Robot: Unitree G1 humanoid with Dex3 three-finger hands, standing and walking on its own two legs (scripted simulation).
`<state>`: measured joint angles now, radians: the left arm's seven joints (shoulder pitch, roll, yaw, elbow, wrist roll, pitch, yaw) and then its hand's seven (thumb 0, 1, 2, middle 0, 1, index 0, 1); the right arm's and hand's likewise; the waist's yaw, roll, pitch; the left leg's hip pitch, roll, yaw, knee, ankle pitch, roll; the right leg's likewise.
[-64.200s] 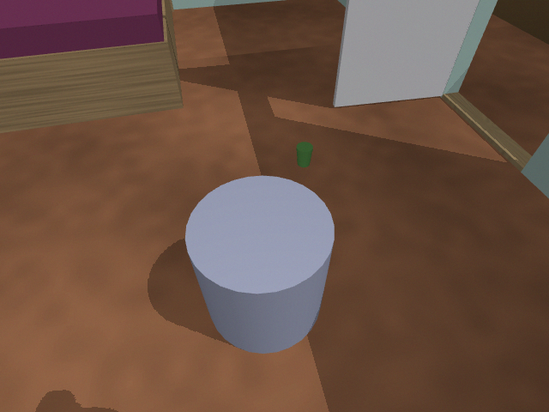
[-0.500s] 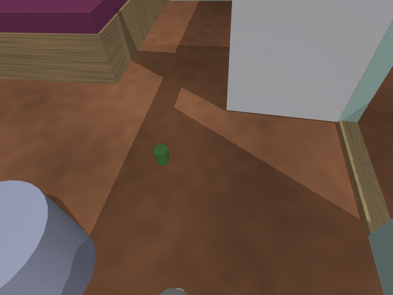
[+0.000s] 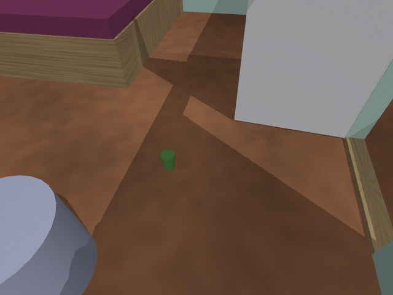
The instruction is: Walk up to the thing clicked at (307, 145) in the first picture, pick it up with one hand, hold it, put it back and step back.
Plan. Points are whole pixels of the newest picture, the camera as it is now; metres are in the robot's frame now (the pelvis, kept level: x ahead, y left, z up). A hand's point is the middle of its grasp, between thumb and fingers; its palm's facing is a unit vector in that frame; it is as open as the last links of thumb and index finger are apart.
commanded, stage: step back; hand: left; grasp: from above
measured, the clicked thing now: (168, 160) +1.03 +0.23 -0.70
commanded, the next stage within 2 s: stand in 0.48 s
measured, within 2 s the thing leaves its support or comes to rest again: neither
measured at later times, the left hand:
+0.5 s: hand out of the picture +0.13 +0.28 -0.14, palm faces +0.00 -0.93 -0.36, open 7.4 cm
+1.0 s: hand out of the picture +0.11 +0.27 -0.14, palm faces -0.05 -0.94 -0.34, open 7.4 cm
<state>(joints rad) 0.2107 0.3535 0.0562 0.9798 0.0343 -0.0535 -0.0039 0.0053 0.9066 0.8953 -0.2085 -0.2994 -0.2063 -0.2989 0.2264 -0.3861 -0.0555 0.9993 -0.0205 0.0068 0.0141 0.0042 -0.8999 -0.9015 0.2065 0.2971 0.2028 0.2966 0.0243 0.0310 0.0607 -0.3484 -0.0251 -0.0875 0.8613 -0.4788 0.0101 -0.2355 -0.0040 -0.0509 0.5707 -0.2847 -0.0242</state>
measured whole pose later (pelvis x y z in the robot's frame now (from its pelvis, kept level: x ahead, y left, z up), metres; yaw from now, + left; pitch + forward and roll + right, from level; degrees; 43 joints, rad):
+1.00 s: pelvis +0.03 +0.02 +0.02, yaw -1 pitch -3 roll +0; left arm 0.09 0.35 0.00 1.15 0.01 -0.02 0.00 0.00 0.91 0.90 -0.21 -0.30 -0.20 -0.30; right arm 0.09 -0.35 -0.01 1.16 -0.01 -0.01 0.02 0.00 -0.90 -0.90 0.21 0.30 0.20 0.30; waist -0.01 0.00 0.06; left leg -0.14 0.02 0.01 0.33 -0.14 -0.01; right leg -0.08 -0.02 0.00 0.32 -0.19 0.02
